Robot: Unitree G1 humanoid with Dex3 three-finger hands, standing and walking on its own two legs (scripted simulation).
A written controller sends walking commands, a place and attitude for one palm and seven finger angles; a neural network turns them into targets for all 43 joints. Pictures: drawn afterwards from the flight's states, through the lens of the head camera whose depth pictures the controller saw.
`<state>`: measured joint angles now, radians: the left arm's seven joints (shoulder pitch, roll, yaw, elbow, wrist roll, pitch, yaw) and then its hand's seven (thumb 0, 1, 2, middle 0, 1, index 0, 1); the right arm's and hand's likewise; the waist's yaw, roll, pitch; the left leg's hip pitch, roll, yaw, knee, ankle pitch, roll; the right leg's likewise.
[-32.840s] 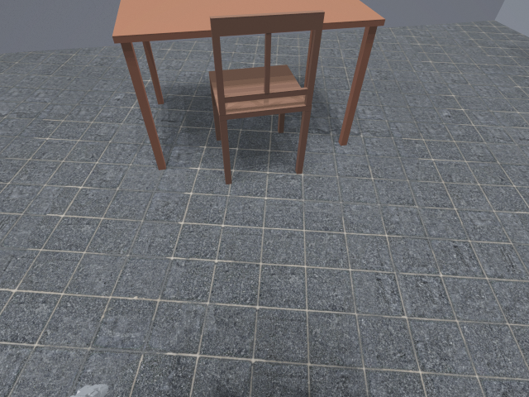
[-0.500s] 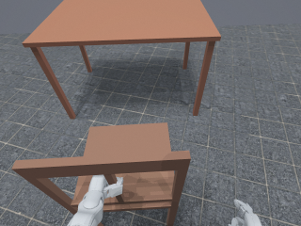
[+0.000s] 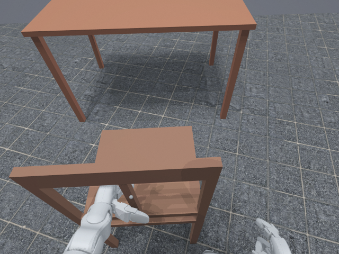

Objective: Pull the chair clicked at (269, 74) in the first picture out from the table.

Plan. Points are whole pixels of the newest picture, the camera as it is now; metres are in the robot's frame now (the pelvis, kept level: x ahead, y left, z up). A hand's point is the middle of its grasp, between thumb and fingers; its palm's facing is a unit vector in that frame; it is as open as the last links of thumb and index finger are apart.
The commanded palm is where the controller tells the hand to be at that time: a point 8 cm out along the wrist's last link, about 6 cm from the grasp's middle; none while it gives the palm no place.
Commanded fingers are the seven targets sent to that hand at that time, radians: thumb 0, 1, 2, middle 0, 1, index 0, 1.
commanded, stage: open the thumb and straighten the fingers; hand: left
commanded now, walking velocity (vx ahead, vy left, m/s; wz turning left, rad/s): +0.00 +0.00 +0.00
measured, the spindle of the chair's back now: (132, 199) +0.28 +0.12 -0.09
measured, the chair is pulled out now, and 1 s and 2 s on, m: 0.67 0.67 0.67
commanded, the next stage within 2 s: draw the fingers out of the gap in 0.18 s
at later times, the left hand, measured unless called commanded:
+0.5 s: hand (124, 208) +0.24 +0.12 -0.05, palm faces -0.04 -0.99 -0.11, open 17.5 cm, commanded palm +0.22 +0.17 -0.02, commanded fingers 0.00 -0.55 0.20 0.00 0.00 0.00 0.00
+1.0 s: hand (124, 245) +0.16 +0.11 -0.04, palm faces -0.02 -0.99 -0.11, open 17.5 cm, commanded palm +0.13 +0.16 -0.02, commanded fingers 0.00 -0.55 0.20 0.00 0.00 0.00 0.00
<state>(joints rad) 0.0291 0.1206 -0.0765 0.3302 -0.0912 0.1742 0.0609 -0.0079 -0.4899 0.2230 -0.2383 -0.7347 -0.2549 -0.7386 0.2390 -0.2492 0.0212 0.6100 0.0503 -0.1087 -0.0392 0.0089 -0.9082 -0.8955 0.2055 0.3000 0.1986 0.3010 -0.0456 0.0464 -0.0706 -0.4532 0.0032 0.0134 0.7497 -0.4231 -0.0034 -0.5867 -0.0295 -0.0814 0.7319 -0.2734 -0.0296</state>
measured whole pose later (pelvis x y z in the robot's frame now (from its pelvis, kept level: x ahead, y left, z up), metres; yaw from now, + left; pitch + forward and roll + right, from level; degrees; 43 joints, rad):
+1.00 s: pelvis +0.01 +0.00 -0.03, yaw +2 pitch +10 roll -1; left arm 0.62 0.14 -0.20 -0.26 -0.02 0.22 0.07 -0.01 -0.54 0.20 0.00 0.00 -0.01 0.00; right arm 0.25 -0.24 0.03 0.44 0.04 -0.13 -0.07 0.01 -0.91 -0.90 0.21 0.30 0.20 0.30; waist -0.02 0.05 -0.13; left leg -0.59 0.00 -0.03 0.96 -0.54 0.00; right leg -0.70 -0.05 -0.12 0.92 -0.39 -0.03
